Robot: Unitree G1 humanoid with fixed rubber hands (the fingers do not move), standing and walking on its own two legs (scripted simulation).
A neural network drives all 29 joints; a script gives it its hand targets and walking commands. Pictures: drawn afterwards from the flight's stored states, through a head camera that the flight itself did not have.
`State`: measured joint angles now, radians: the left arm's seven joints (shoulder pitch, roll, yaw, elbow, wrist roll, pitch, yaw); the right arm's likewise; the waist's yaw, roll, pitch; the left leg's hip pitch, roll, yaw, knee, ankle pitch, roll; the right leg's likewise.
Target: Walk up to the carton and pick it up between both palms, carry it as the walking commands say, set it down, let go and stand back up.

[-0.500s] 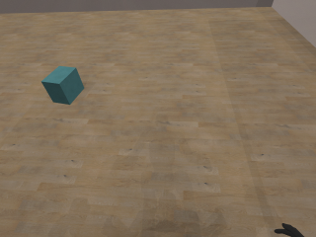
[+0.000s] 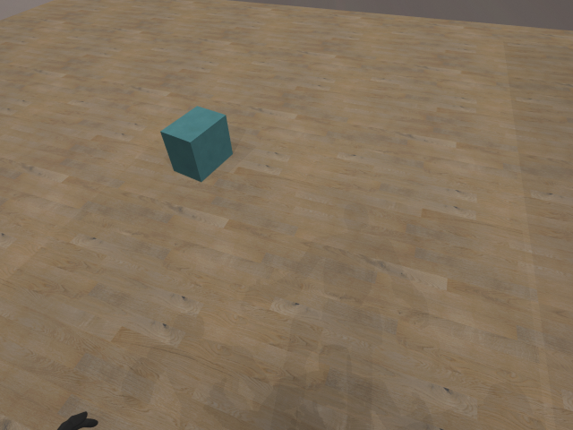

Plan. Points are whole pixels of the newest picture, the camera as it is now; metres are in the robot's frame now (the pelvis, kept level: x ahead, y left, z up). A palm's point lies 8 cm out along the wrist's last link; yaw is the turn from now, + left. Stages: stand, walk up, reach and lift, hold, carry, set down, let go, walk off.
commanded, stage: walk up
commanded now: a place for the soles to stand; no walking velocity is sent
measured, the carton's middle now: (199, 143) +1.64 +0.47 -0.62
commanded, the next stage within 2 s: none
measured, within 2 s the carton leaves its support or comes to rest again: neither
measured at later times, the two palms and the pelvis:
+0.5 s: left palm (20, 378) +0.25 +0.42 -0.07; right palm (413, 271) +0.40 -0.22 -0.06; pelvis +0.23 +0.08 +0.01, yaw +13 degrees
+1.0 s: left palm (8, 312) +0.36 +0.50 -0.07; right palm (329, 168) +0.70 -0.10 -0.06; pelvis +0.45 +0.15 +0.00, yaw +19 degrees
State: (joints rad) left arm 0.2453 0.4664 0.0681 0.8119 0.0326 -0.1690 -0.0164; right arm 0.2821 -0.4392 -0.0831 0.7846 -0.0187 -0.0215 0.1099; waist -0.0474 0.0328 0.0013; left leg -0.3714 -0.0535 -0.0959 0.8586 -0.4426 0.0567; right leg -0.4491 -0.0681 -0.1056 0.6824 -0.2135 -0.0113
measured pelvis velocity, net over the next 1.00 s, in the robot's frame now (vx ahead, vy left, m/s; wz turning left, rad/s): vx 0.45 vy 0.15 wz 0.33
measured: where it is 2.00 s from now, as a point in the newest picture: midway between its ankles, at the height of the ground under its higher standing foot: (212, 278)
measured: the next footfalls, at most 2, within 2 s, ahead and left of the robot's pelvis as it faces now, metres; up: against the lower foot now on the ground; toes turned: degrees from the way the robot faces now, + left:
left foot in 0.26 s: +0.26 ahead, +0.19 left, +0.00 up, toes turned +13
right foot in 0.64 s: +0.49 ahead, -0.01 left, +0.00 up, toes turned +6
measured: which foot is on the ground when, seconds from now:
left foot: up 0.00-0.24, down 0.26-0.64, up 0.66-0.96, down 0.98-1.00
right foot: down 0.00-0.30, up 0.32-0.62, down 0.64-1.00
